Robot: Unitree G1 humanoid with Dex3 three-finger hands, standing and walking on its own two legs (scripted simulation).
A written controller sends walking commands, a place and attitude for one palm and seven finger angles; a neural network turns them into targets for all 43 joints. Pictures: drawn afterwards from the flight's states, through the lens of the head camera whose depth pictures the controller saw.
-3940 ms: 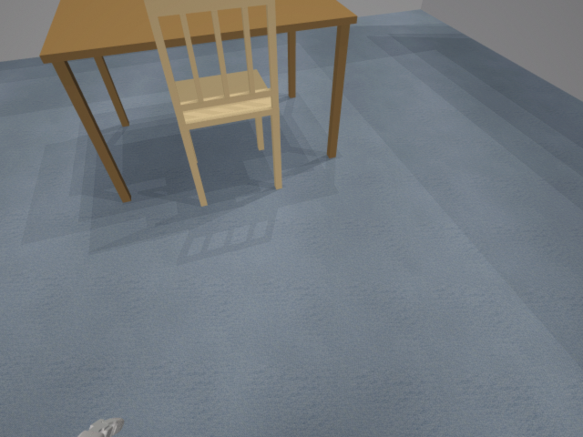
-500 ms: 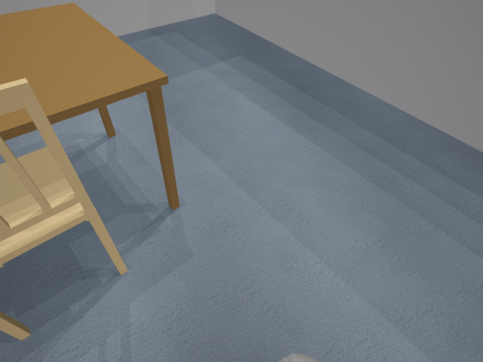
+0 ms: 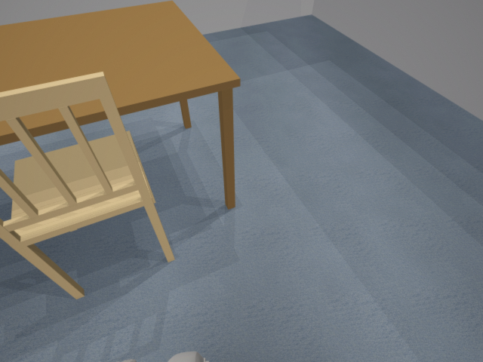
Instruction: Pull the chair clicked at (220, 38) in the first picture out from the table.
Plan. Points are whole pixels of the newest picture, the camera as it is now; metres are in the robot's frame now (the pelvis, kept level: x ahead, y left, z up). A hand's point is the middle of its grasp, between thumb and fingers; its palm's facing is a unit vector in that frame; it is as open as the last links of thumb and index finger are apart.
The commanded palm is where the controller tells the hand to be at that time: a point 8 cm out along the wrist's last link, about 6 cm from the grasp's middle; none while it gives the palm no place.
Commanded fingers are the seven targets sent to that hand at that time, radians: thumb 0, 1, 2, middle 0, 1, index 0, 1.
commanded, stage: turn to face it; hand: left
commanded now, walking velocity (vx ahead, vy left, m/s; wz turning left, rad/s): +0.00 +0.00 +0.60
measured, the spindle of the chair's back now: (46, 165) +0.55 +0.53 -0.07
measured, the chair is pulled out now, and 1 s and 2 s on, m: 0.00 0.00 0.00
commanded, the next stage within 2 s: take the last steps up to it in 0.80 s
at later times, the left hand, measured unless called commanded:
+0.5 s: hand out of the picture +0.02 +0.28 -0.16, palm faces +0.28 -0.92 -0.27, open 7.4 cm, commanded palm none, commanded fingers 0.00 0.90 0.90 -0.20 -0.30 -0.20 -0.30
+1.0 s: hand out of the picture -0.05 +0.18 -0.15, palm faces +0.48 -0.84 -0.25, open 7.3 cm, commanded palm none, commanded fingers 0.00 0.90 0.90 -0.20 -0.30 -0.20 -0.30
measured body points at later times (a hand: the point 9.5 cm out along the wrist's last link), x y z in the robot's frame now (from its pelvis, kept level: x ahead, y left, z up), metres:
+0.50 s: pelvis +0.00 +0.04 +0.01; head +0.03 +0.07 +0.46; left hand +0.01 +0.33 -0.14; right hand +0.12 -0.18 -0.13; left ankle +0.03 +0.12 -0.73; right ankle +0.03 -0.14 -0.67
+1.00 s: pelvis -0.01 -0.01 +0.01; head +0.02 -0.02 +0.46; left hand -0.08 +0.22 -0.13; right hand +0.14 -0.23 -0.15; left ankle -0.11 +0.11 -0.67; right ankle +0.03 -0.11 -0.73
